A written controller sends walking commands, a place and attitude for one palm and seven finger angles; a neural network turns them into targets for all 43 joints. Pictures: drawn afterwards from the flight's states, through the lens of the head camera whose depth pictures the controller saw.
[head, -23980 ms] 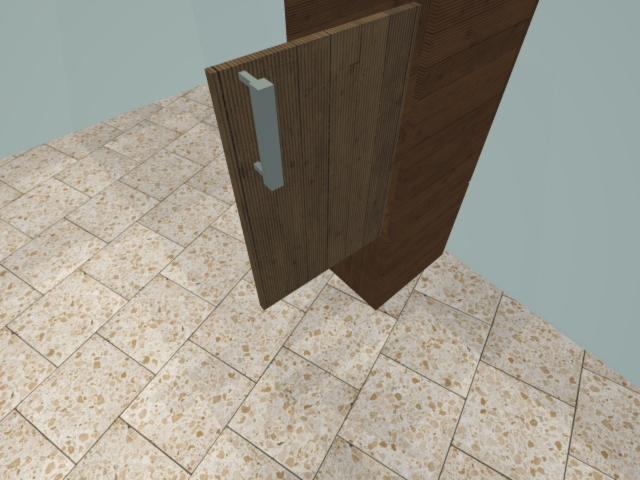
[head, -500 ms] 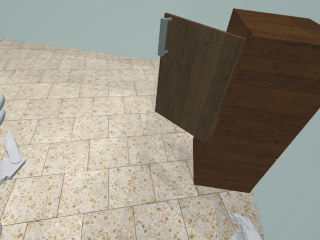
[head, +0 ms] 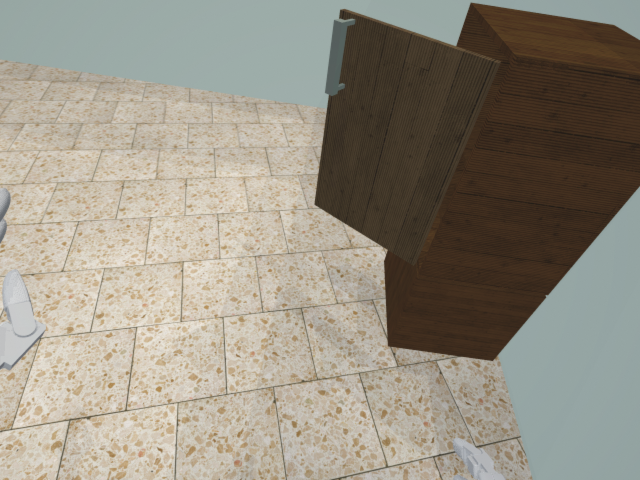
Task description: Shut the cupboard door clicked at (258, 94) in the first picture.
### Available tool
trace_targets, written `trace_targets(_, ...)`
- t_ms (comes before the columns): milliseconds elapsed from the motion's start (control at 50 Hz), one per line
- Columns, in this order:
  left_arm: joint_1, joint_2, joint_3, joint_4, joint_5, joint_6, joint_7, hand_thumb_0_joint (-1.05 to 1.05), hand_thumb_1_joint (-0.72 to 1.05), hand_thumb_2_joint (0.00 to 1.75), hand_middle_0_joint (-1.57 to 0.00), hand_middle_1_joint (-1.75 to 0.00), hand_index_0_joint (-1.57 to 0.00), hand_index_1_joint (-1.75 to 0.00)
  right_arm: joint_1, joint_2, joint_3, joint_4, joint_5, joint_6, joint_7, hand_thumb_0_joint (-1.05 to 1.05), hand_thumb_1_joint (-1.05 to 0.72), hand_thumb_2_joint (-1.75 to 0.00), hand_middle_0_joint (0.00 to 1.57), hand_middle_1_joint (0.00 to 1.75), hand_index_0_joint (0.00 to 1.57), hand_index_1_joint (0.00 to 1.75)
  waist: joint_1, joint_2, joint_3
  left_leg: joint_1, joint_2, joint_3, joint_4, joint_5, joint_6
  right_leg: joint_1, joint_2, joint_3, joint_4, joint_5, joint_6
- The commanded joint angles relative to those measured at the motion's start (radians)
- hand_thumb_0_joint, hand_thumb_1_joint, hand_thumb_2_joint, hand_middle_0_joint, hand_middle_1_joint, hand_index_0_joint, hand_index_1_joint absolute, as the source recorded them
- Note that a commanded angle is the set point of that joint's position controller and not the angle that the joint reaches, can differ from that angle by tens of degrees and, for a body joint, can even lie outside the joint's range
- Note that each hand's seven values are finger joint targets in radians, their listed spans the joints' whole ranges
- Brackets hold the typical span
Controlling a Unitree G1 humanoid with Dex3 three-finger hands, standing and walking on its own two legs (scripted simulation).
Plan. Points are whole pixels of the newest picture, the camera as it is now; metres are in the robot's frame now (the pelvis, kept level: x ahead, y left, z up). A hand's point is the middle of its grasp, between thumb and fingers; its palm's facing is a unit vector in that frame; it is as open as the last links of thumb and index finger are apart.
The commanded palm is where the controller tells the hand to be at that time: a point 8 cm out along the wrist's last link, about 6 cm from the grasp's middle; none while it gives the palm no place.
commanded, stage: stop stepping back and stand still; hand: left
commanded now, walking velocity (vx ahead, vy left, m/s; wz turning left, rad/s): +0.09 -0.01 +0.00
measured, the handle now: (341, 57) +1.01 -0.02 +0.15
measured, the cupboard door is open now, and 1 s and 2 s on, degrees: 55 55 55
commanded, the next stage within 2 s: let the arm hang, fingers relaxed in 0.54 s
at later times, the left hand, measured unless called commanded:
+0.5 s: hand (82, 286) +0.25 +0.25 +0.17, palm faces +0.36 -0.80 -0.49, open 7.4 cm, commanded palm +0.18 +0.29 +0.18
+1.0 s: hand out of the picture +0.02 +0.18 -0.18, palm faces -0.02 -0.99 -0.17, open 7.0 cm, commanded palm none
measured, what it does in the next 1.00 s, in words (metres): steps on the spot: right foot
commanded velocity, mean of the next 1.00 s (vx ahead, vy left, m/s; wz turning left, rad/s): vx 0.00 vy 0.00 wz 0.00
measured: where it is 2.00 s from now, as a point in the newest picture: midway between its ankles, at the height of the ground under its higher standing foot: outside the picture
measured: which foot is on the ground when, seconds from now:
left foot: down 0.00-1.00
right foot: up 0.00-0.10, down 0.12-1.00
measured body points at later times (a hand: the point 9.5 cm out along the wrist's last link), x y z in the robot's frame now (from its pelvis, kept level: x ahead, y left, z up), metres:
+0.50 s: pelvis +0.03 +0.00 +0.00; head +0.04 +0.02 +0.45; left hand +0.22 +0.29 +0.19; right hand +0.19 -0.25 -0.07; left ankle +0.03 +0.10 -0.74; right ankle -0.01 -0.11 -0.74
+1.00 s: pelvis +0.00 +0.01 +0.00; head +0.01 +0.03 +0.45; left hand +0.02 +0.23 -0.17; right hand +0.03 -0.25 -0.14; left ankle +0.03 +0.10 -0.74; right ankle -0.01 -0.11 -0.74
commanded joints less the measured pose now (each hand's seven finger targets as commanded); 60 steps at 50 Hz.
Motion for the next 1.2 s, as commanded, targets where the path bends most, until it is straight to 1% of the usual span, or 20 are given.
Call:
trace_targets(0, -0.032, 0.181, 0.133, -0.157, -0.002, -0.047, 0.021, 0.00, 0.90, 0.90, -0.20, -0.30, -0.20, -0.30, -0.139, -0.191, -0.058, -0.158, 0.001, -0.027, -0.020, 0.00, -0.90, -0.90, 0.20, 0.30, 0.20, 0.30, 0.029, 0.294, 0.044, -0.254, 0.181, -0.158, -0.331, -0.432, 0.070, 0.260, 0.034, -0.067, -0.241, -0.008, -0.003)
trace_targets(40, -0.078, 0.165, 0.110, -0.142, -0.004, -0.037, 0.021, 0.00, 0.90, 0.90, -0.20, -0.30, -0.20, -0.30, -0.133, -0.192, -0.059, -0.160, 0.003, -0.020, -0.024, 0.00, -0.90, -0.90, 0.20, 0.30, 0.20, 0.30, 0.021, 0.248, 0.027, -0.241, 0.140, -0.121, -0.260, -0.407, 0.041, 0.344, 0.036, -0.059, -0.397, -0.037, -0.011)
trace_targets(80, -0.106, 0.180, 0.120, -0.121, -0.008, -0.035, 0.021, 0.00, 0.90, 0.90, -0.20, -0.30, -0.20, -0.30, -0.119, -0.190, -0.061, -0.153, 0.002, -0.014, -0.024, 0.00, -0.90, -0.90, 0.20, 0.30, 0.20, 0.30, 0.010, 0.150, 0.014, -0.243, 0.089, -0.090, -0.099, -0.279, 0.025, 0.358, -0.054, 0.096, -0.490, -0.011, -0.061)
trace_targets(120, -0.157, 0.195, 0.123, -0.136, -0.018, -0.045, 0.020, 0.00, 0.90, 0.90, -0.20, -0.30, -0.20, -0.30, -0.111, -0.182, -0.057, -0.147, 0.001, -0.021, -0.018, 0.00, -0.90, -0.90, 0.20, 0.30, 0.20, 0.30, 0.004, 0.011, -0.036, -0.207, 0.009, -0.030, 0.094, -0.119, -0.006, 0.299, -0.211, 0.324, -0.535, 0.101, -0.136)
trace_targets(160, -0.100, 0.161, 0.095, -0.099, -0.029, -0.035, 0.020, 0.00, 0.90, 0.90, -0.20, -0.30, -0.20, -0.30, -0.122, -0.184, -0.072, -0.145, 0.023, -0.024, -0.014, 0.00, -0.90, -0.90, 0.20, 0.30, 0.20, 0.30, 0.023, -0.123, -0.044, -0.166, -0.021, -0.031, 0.171, -0.095, -0.021, 0.258, -0.247, 0.374, -0.546, 0.128, -0.164)
trace_targets(200, -0.119, 0.178, 0.110, -0.152, -0.026, -0.048, 0.025, 0.00, 0.90, 0.90, -0.20, -0.30, -0.20, -0.30, -0.143, -0.187, -0.065, -0.144, 0.025, -0.016, -0.013, 0.00, -0.90, -0.90, 0.20, 0.30, 0.20, 0.30, 0.020, -0.061, -0.032, -0.135, -0.016, -0.038, 0.091, -0.068, -0.023, 0.262, -0.250, 0.305, -0.499, 0.260, -0.159)
trace_targets(240, -0.095, 0.184, 0.124, -0.181, -0.021, -0.069, 0.025, 0.00, 0.90, 0.90, -0.20, -0.30, -0.20, -0.30, -0.155, -0.186, -0.060, -0.147, 0.019, -0.017, -0.023, 0.00, -0.90, -0.90, 0.20, 0.30, 0.20, 0.30, 0.019, 0.061, -0.049, -0.006, 0.002, -0.060, -0.050, 0.185, -0.010, 0.241, -0.143, 0.164, -0.391, 0.369, -0.074)
trace_targets(260, -0.067, 0.184, 0.131, -0.179, -0.021, -0.073, 0.022, 0.00, 0.90, 0.90, -0.20, -0.30, -0.20, -0.30, -0.164, -0.188, -0.060, -0.155, 0.017, -0.016, -0.027, 0.00, -0.90, -0.90, 0.20, 0.30, 0.20, 0.30, 0.026, 0.157, -0.056, 0.036, 0.046, -0.114, -0.088, 0.322, 0.005, 0.218, -0.078, 0.106, -0.339, 0.370, -0.032)
trace_targets(300, -0.065, 0.201, 0.148, -0.203, -0.017, -0.086, 0.015, 0.00, 0.90, 0.90, -0.20, -0.30, -0.20, -0.30, -0.168, -0.190, -0.060, -0.168, 0.017, -0.018, -0.030, 0.00, -0.90, -0.90, 0.20, 0.30, 0.20, 0.30, 0.034, 0.227, -0.069, 0.039, 0.106, -0.189, -0.111, 0.463, 0.021, 0.238, -0.031, 0.053, -0.318, 0.333, -0.002)
trace_targets(440, 0.050, 0.168, 0.149, -0.154, -0.037, -0.082, 0.008, 0.00, 0.90, 0.90, -0.20, -0.30, -0.20, -0.30, -0.133, -0.191, -0.071, -0.195, 0.031, -0.003, -0.017, 0.00, -0.90, -0.90, 0.20, 0.30, 0.20, 0.30, 0.024, 0.142, -0.151, 0.009, 0.048, -0.060, -0.028, 0.454, -0.015, 0.365, -0.071, 0.109, -0.363, 0.601, -0.020)
trace_targets(600, -0.003, 0.178, 0.139, -0.149, -0.038, -0.060, 0.011, 0.00, 0.90, 0.90, -0.20, -0.30, -0.20, -0.30, -0.152, -0.194, -0.065, -0.203, 0.029, 0.012, -0.032, 0.00, -0.90, -0.90, 0.20, 0.30, 0.20, 0.30, 0.028, 0.108, -0.111, -0.029, 0.038, -0.066, -0.072, 0.238, -0.008, 0.321, -0.083, 0.138, -0.413, 0.471, -0.015)
trace_targets(620, -0.089, 0.001, -0.331, 0.586, 0.051, 0.095, -0.134, 0.00, 0.90, 0.90, -0.20, -0.30, -0.20, -0.30, -0.237, -0.379, -0.109, -0.022, 0.028, -0.046, 0.061, 0.00, -0.90, -0.90, 0.20, 0.30, 0.20, 0.30, 0.001, 0.111, 0.003, -0.059, 0.045, -0.067, 0.086, 0.357, -0.010, 0.146, -0.178, 0.073, -0.307, 0.572, -0.037)
trace_targets(640, -0.099, -0.016, -0.304, 0.622, 0.045, 0.165, -0.152, 0.00, 0.90, 0.90, -0.20, -0.30, -0.20, -0.30, -0.158, -0.344, -0.119, -0.010, 0.017, 0.000, 0.063, 0.00, -0.90, -0.90, 0.20, 0.30, 0.20, 0.30, 0.009, 0.121, -0.063, -0.002, 0.054, -0.072, 0.046, 0.279, -0.020, 0.109, -0.166, 0.125, -0.344, 0.425, -0.049)
trace_targets(680, -0.170, -0.027, -0.324, 0.721, 0.048, 0.173, -0.164, 0.00, 0.90, 0.90, -0.20, -0.30, -0.20, -0.30, -0.142, -0.321, -0.090, 0.001, 0.001, 0.035, 0.062, 0.00, -0.90, -0.90, 0.20, 0.30, 0.20, 0.30, 0.026, 0.042, -0.022, -0.084, 0.070, -0.131, -0.011, 0.129, 0.020, 0.087, -0.126, 0.094, -0.352, 0.152, -0.033)
trace_targets(720, -0.236, -0.006, -0.337, 0.843, 0.050, 0.165, -0.166, 0.00, 0.90, 0.90, -0.20, -0.30, -0.20, -0.30, -0.144, -0.325, -0.082, 0.018, -0.008, 0.051, 0.059, 0.00, -0.90, -0.90, 0.20, 0.30, 0.20, 0.30, 0.027, -0.114, -0.020, -0.077, 0.052, -0.146, -0.006, 0.158, 0.025, 0.120, -0.135, 0.121, -0.389, 0.157, -0.045)
trace_targets(760, -0.291, 0.005, -0.350, 0.977, 0.047, 0.166, -0.161, 0.00, 0.90, 0.90, -0.20, -0.30, -0.20, -0.30, -0.133, -0.321, -0.078, 0.054, -0.014, 0.068, 0.058, 0.00, -0.90, -0.90, 0.20, 0.30, 0.20, 0.30, 0.015, -0.159, -0.009, -0.019, 0.019, -0.133, 0.003, 0.168, 0.015, 0.101, -0.167, 0.158, -0.426, 0.173, -0.070)
trace_targets(780, -0.313, -0.003, -0.361, 1.044, 0.043, 0.171, -0.157, 0.00, 0.90, 0.90, -0.20, -0.30, -0.20, -0.30, -0.124, -0.307, -0.071, 0.077, -0.016, 0.079, 0.058, 0.00, -0.90, -0.90, 0.20, 0.30, 0.20, 0.30, 0.011, -0.146, 0.000, 0.005, 0.014, -0.132, -0.011, 0.166, 0.012, 0.093, -0.168, 0.162, -0.438, 0.151, -0.071)
trace_targets(860, -0.299, -0.057, -0.396, 1.279, 0.032, 0.188, -0.145, 0.00, 0.90, 0.90, -0.20, -0.30, -0.20, -0.30, -0.112, -0.248, -0.040, 0.178, -0.017, 0.097, 0.052, 0.00, -0.90, -0.90, 0.20, 0.30, 0.20, 0.30, 0.028, 0.088, 0.010, -0.007, 0.031, -0.146, -0.130, 0.137, 0.010, 0.194, -0.120, 0.138, -0.458, 0.101, -0.031)
trace_targets(960, -0.238, -0.110, -0.390, 1.479, 0.027, 0.184, -0.142, 0.00, 0.90, 0.90, -0.20, -0.30, -0.20, -0.30, -0.056, -0.198, -0.037, 0.289, -0.013, 0.101, 0.033, 0.00, -0.90, -0.90, 0.20, 0.30, 0.20, 0.30, 0.034, 0.215, 0.026, -0.016, 0.024, -0.136, -0.184, 0.007, 0.005, 0.251, -0.116, 0.135, -0.523, 0.089, -0.041)
trace_targets(1180, -0.162, -0.175, -0.405, 1.654, 0.026, 0.184, -0.133, 0.00, 0.90, 0.90, -0.20, -0.30, -0.20, -0.30, 0.089, -0.152, -0.046, 0.415, -0.004, 0.107, 0.015, 0.00, -0.90, -0.90, 0.20, 0.30, 0.20, 0.30, 0.023, 0.058, 0.117, -0.017, 0.041, -0.147, -0.228, -0.076, 0.018, 0.204, -0.107, 0.105, -0.552, 0.049, -0.034)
